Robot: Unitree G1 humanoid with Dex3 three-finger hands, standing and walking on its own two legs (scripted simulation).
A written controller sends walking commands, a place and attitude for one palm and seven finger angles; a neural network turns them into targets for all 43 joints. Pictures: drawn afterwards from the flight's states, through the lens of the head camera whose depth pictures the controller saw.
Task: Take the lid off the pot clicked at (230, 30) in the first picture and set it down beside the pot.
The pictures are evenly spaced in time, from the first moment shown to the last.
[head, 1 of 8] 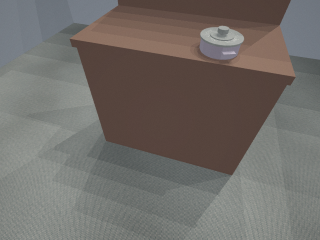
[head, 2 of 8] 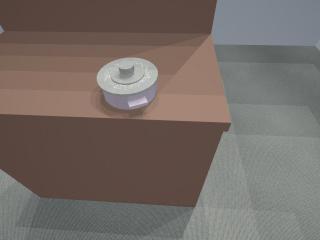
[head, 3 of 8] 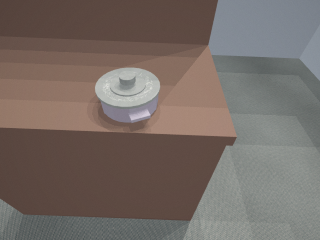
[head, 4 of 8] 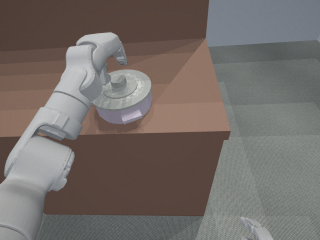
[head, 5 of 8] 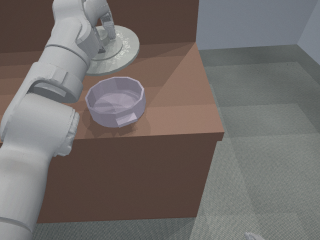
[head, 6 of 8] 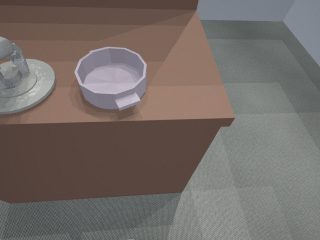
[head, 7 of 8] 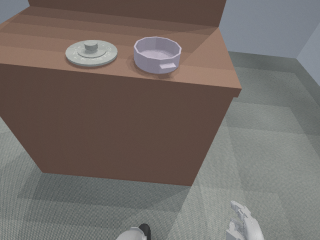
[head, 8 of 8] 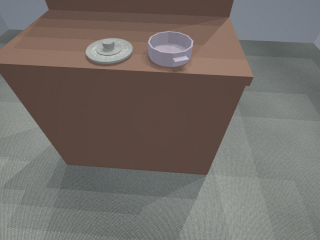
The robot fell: no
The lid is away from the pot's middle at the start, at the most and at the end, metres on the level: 0.00 0.26 0.24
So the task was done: yes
